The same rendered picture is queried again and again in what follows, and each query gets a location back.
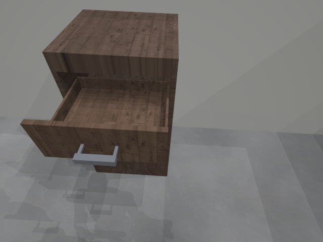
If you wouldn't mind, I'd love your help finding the handle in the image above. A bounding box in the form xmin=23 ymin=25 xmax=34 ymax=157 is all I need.
xmin=72 ymin=144 xmax=119 ymax=166

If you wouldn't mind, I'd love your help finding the cabinet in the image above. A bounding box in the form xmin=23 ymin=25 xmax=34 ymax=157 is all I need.
xmin=42 ymin=10 xmax=179 ymax=176

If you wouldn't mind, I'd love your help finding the drawer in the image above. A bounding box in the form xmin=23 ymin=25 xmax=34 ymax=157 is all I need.
xmin=20 ymin=77 xmax=170 ymax=164

